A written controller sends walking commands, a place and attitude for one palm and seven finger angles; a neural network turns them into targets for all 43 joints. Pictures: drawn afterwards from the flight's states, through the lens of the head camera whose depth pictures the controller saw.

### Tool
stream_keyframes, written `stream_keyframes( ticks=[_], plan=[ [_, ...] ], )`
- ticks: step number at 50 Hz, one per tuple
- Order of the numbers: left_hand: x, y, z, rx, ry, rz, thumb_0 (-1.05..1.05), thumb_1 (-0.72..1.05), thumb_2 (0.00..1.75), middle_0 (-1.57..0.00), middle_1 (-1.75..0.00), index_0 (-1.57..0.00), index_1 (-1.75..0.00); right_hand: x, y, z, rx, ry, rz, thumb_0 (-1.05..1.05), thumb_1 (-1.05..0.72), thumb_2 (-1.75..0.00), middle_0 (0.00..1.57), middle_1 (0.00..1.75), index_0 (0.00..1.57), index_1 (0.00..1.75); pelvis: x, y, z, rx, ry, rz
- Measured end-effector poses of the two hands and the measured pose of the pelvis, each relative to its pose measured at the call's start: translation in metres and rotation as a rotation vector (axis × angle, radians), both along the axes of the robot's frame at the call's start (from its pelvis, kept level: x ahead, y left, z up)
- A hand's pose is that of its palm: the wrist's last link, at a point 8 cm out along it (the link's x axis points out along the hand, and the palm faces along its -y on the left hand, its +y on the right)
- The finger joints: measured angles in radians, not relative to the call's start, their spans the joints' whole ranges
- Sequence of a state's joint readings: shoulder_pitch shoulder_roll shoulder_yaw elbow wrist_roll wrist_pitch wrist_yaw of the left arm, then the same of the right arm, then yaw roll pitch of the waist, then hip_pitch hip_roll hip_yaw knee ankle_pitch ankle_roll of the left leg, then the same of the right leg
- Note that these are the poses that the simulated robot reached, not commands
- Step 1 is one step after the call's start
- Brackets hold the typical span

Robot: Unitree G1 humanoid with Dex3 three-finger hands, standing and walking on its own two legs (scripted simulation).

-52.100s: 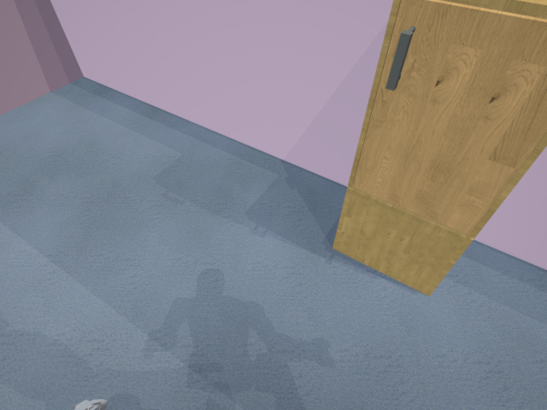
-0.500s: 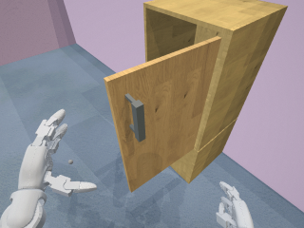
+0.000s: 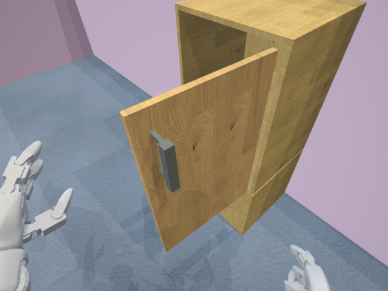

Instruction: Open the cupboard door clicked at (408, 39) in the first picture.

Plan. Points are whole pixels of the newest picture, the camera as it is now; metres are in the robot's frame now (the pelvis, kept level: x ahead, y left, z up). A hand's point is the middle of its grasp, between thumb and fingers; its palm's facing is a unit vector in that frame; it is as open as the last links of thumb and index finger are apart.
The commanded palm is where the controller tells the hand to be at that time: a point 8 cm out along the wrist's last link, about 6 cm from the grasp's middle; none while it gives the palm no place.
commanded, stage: draw the hand back to the body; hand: left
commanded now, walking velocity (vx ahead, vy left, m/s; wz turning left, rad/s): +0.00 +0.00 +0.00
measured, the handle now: (164, 161) +0.33 +0.11 +0.12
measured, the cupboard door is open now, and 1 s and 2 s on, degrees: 86 86 86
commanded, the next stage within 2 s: step back with the hand held close in 0.44 s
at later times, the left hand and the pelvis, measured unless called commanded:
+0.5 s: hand (51, 207) +0.19 +0.26 +0.15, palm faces +0.46 -0.80 -0.39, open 7.4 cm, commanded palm +0.14 +0.30 +0.16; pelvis +0.00 +0.00 +0.00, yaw +0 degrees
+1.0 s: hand (28, 235) +0.15 +0.27 +0.14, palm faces +0.34 -0.78 -0.52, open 7.4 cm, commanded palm +0.09 +0.31 +0.17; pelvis -0.06 +0.02 -0.01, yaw -1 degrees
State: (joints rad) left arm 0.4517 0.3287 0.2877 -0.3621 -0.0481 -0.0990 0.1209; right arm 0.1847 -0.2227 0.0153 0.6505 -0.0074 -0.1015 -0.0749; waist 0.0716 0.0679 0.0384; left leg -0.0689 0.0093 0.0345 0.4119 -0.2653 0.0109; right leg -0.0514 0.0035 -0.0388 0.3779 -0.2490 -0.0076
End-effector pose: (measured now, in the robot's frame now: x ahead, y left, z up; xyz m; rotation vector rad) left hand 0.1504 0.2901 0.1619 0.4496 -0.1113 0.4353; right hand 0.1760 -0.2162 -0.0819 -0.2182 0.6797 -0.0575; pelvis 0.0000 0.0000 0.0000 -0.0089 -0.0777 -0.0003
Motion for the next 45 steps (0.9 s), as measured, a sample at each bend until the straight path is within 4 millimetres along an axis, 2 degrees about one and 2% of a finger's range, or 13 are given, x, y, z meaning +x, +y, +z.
stream_keyframes(
  ticks=[6, 12, 28, 32, 36, 45],
  plan=[
    [0.000, 0.009, 0.003, 0.007, -0.007, 0.042, 0.01, 0.69, 0.82, -0.21, -0.31, -0.21, -0.30, 0.009, -0.002, 0.002, -0.005, -0.005, 0.005, 0.02, -0.90, -0.89, 0.20, 0.30, 0.20, 0.30, 0.003, -0.002, 0.000, -0.001, 0.001, 0.002],
    [0.000, 0.007, 0.002, -0.005, -0.009, 0.048, 0.02, 0.82, 0.87, -0.21, -0.31, -0.21, -0.30, 0.012, -0.002, 0.003, -0.004, -0.005, 0.014, 0.02, -0.90, -0.89, 0.20, 0.30, 0.20, 0.30, 0.003, -0.003, 0.001, 0.000, 0.002, 0.006],
    [-0.003, 0.005, 0.002, -0.004, -0.008, 0.032, 0.02, 0.89, 0.90, -0.21, -0.31, -0.21, -0.30, 0.000, -0.002, 0.000, 0.001, 0.013, 0.003, 0.02, -0.90, -0.89, 0.20, 0.30, 0.20, 0.30, 0.000, -0.004, 0.001, -0.001, -0.003, 0.003],
    [-0.005, 0.007, 0.018, 0.055, -0.051, 0.009, 0.02, 0.89, 0.90, -0.22, -0.31, -0.22, -0.30, -0.004, -0.004, 0.002, -0.001, 0.013, -0.006, 0.02, -0.90, -0.89, 0.20, 0.30, 0.20, 0.30, -0.004, -0.003, 0.000, -0.008, 0.017, 0.004],
    [-0.007, 0.009, 0.024, 0.117, -0.037, -0.025, 0.02, 0.89, 0.90, -0.21, -0.31, -0.21, -0.30, -0.010, -0.008, 0.003, -0.005, 0.021, -0.046, 0.02, -0.90, -0.89, 0.20, 0.30, 0.20, 0.30, -0.012, 0.001, 0.000, -0.009, 0.053, -0.008],
    [-0.023, 0.011, 0.004, 0.124, 0.073, -0.095, 0.02, 0.89, 0.90, -0.22, -0.31, -0.22, -0.30, -0.046, -0.016, 0.002, -0.038, 0.052, -0.135, 0.01, -0.90, -0.89, 0.20, 0.30, 0.20, 0.30, -0.040, 0.013, -0.004, 0.001, 0.078, -0.026]
  ],
)
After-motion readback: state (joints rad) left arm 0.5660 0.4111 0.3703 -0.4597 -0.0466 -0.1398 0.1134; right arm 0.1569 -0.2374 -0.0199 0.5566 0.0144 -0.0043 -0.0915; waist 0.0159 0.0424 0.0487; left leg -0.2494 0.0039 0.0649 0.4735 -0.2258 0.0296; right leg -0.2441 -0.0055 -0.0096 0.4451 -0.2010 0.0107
